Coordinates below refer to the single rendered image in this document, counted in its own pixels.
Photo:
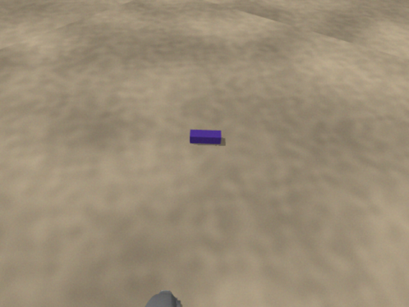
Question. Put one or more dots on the carton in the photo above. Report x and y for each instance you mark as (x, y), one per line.
(205, 136)

